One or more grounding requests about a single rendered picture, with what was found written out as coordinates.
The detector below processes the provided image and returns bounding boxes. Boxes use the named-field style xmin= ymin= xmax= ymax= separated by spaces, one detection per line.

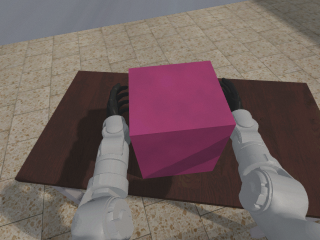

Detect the robot left forearm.
xmin=71 ymin=115 xmax=131 ymax=233

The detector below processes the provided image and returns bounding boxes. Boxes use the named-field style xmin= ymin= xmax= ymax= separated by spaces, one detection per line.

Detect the table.
xmin=15 ymin=70 xmax=320 ymax=239

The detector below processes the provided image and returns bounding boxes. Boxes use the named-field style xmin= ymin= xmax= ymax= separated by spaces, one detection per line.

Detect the robot left upper arm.
xmin=71 ymin=196 xmax=134 ymax=240

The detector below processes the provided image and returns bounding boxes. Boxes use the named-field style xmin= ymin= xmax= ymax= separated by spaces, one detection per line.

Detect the robot right forearm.
xmin=230 ymin=109 xmax=309 ymax=209

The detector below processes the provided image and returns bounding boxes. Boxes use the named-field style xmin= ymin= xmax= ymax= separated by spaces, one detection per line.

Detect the robot right hand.
xmin=219 ymin=77 xmax=244 ymax=112

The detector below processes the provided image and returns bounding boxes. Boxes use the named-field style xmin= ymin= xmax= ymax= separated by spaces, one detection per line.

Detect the robot left hand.
xmin=106 ymin=83 xmax=129 ymax=118

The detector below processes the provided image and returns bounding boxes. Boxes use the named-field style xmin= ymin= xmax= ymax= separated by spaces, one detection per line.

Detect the carton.
xmin=128 ymin=60 xmax=236 ymax=179

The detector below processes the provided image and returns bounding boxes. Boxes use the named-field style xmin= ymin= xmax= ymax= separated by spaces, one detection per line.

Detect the robot right upper arm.
xmin=238 ymin=169 xmax=320 ymax=240

